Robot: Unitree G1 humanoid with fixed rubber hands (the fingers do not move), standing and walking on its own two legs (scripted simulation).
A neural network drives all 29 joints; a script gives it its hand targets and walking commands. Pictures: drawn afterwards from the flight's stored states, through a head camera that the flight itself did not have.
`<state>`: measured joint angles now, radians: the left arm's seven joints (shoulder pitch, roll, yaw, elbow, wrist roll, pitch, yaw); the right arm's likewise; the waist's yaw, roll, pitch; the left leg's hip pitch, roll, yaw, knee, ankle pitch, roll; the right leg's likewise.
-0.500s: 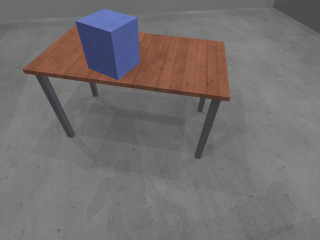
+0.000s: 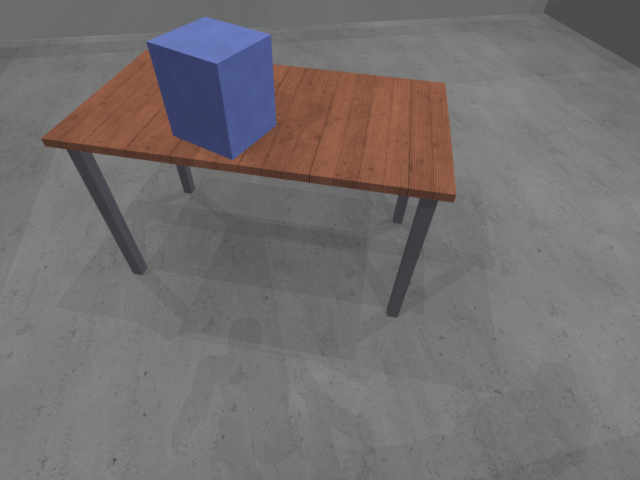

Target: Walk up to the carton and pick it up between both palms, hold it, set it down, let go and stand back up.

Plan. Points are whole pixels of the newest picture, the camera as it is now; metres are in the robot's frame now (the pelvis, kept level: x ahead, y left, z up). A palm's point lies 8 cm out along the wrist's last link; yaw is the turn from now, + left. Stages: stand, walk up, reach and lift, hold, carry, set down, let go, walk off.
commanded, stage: stand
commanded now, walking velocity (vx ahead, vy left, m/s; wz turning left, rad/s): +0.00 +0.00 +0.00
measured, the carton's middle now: (218, 88) +1.03 +0.24 -0.02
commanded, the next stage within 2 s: walk up in 0.64 s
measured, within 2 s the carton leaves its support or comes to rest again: neither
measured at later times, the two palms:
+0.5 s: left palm out of the picture +0.07 +0.27 -0.13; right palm out of the picture +0.05 -0.28 -0.13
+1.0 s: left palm out of the picture +0.05 +0.29 -0.12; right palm out of the picture +0.07 -0.29 -0.12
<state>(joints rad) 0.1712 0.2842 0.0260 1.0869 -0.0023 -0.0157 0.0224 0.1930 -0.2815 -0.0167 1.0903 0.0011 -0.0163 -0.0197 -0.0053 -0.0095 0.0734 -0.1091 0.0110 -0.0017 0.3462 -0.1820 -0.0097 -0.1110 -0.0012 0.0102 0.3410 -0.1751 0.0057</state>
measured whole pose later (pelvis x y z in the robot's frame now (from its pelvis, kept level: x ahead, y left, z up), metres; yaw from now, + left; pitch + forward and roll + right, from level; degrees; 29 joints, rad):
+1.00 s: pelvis +0.02 +0.01 +0.00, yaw -2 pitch -2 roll -2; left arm 0.30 0.26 0.06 0.98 0.06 -0.04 0.04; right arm 0.23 -0.34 -0.10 0.98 -0.07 0.02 0.03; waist 0.01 0.05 0.05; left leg -0.30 0.03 -0.03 0.78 -0.47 0.01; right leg -0.10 0.03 0.03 0.35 -0.23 -0.05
